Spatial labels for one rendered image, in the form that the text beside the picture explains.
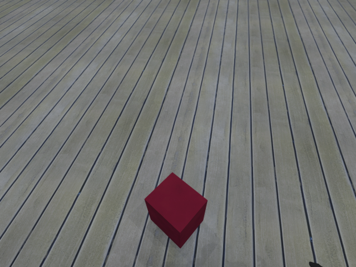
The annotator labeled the carton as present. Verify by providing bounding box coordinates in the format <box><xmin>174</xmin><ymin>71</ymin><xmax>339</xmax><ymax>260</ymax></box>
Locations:
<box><xmin>145</xmin><ymin>172</ymin><xmax>207</xmax><ymax>248</ymax></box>

